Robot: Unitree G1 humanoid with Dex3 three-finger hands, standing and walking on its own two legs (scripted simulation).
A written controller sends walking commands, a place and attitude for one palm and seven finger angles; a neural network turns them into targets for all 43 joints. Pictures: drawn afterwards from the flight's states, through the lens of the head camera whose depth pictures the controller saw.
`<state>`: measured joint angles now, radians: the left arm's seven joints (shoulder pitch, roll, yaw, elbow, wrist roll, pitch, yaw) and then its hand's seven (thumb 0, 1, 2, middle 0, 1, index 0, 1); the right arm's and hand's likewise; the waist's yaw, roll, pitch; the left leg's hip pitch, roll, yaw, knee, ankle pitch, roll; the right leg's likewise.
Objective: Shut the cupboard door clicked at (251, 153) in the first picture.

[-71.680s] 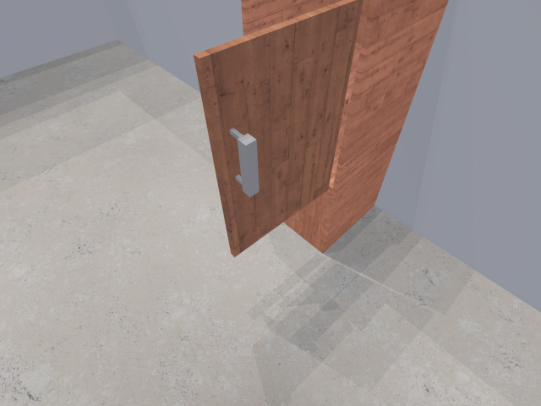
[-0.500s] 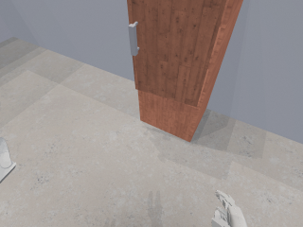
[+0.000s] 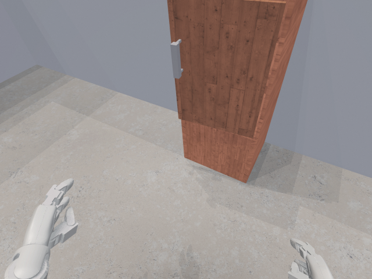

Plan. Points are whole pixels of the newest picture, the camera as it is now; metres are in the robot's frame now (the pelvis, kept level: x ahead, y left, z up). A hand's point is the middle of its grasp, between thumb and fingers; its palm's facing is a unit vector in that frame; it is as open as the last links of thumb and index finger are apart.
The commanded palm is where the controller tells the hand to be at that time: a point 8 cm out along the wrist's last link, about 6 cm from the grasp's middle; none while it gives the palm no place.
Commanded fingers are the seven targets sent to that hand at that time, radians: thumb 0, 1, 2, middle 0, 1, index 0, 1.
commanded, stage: let the arm hang, fingers relaxed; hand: left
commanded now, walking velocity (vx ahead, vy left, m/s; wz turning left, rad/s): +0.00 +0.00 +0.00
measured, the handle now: (178, 58) +0.93 +0.09 +0.03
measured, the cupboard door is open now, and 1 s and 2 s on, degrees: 6 6 6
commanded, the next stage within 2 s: look to check the result in 0.98 s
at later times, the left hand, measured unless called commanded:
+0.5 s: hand out of the picture -0.10 +0.19 -0.15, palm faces +0.04 -0.97 -0.22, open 7.3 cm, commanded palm none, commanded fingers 0.00 0.90 0.90 -0.20 -0.30 -0.20 -0.30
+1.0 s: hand out of the picture +0.00 +0.15 -0.16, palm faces +0.01 -0.99 -0.17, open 7.4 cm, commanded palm none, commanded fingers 0.00 0.90 0.90 -0.20 -0.30 -0.20 -0.30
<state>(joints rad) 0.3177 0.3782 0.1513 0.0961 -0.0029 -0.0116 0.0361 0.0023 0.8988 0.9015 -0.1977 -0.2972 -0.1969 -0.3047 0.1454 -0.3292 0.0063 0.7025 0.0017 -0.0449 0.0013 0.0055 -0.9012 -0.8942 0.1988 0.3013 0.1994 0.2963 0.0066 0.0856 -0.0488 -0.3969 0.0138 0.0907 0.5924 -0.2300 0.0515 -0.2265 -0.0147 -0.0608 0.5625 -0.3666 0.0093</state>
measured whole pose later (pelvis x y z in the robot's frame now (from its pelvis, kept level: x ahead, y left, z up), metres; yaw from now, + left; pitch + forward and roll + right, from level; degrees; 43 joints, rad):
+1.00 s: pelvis -0.01 -0.01 +0.01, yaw +0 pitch -1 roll +0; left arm 0.29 0.14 0.00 1.12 0.01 0.00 0.02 0.00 0.91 0.90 -0.20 -0.30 -0.20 -0.30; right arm 0.29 -0.17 -0.01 1.13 -0.02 0.01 -0.03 0.00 -0.91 -0.89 0.20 0.30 0.20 0.30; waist -0.01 0.00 0.02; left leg -0.25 0.01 0.09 0.39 -0.12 0.03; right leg -0.11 0.00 -0.06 0.40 -0.28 -0.01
